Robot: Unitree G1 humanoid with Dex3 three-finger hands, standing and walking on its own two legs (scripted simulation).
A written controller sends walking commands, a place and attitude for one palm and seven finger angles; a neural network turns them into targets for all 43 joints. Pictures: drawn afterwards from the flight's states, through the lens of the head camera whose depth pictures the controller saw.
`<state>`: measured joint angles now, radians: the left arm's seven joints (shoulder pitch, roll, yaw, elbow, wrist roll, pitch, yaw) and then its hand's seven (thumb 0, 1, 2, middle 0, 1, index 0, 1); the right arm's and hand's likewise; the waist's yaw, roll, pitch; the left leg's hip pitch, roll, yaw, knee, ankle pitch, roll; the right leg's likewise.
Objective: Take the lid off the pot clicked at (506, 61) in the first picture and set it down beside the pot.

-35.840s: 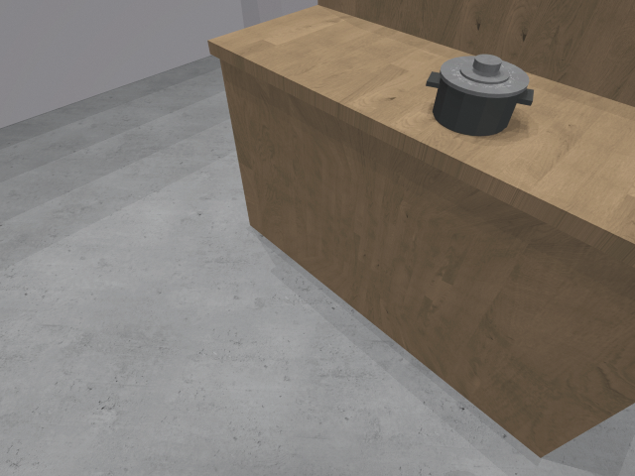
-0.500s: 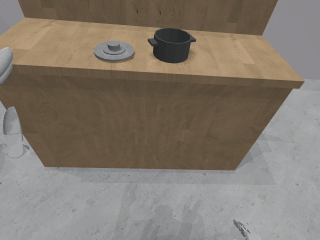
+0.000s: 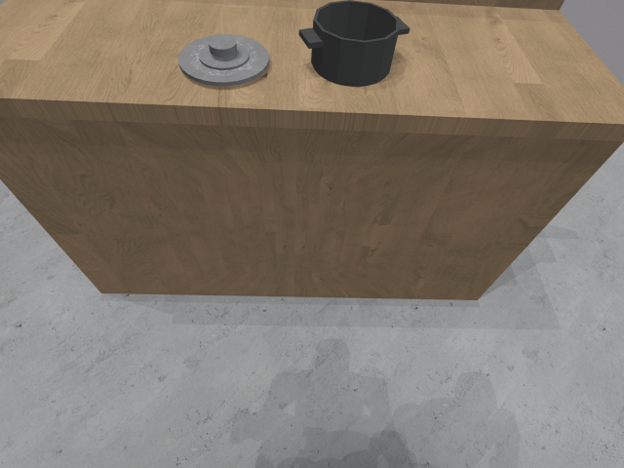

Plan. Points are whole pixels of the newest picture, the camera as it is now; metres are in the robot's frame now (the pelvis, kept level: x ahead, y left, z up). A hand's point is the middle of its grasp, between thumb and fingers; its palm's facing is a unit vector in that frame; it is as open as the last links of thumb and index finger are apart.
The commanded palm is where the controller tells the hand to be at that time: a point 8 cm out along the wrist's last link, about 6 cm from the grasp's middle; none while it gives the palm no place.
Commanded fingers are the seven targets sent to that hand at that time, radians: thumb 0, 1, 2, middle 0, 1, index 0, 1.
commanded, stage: let the arm hang, fingers relaxed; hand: left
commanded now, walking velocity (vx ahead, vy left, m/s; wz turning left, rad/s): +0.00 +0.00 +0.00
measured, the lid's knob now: (222, 46) +0.81 +0.19 +0.08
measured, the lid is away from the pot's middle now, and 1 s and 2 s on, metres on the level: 0.25 0.25 0.25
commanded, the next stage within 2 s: look to check the result in 0.68 s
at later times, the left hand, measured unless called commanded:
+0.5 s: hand out of the picture +0.11 +0.16 -0.16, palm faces -0.03 -0.98 -0.22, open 7.3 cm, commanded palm none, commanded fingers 0.00 0.90 0.90 -0.20 -0.30 -0.20 -0.30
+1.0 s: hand out of the picture +0.09 +0.17 -0.17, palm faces -0.03 -0.98 -0.21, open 7.3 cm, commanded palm none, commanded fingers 0.00 0.90 0.90 -0.20 -0.30 -0.20 -0.30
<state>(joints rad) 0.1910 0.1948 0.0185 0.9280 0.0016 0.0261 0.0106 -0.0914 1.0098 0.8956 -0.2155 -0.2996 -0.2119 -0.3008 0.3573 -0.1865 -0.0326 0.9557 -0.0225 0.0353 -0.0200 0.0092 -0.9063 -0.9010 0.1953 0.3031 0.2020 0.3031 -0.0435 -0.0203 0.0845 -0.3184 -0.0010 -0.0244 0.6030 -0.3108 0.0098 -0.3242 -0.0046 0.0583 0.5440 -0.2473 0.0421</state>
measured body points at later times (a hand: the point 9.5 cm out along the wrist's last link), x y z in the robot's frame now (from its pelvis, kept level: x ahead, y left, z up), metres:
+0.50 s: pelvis +0.05 -0.01 +0.01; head +0.06 -0.02 +0.46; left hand +0.11 +0.22 -0.14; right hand +0.06 -0.25 -0.15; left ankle +0.00 +0.11 -0.73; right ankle +0.02 -0.15 -0.73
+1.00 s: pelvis +0.05 -0.01 +0.01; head +0.08 -0.01 +0.46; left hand +0.09 +0.23 -0.15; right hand +0.03 -0.24 -0.15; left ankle +0.00 +0.11 -0.73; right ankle +0.02 -0.15 -0.73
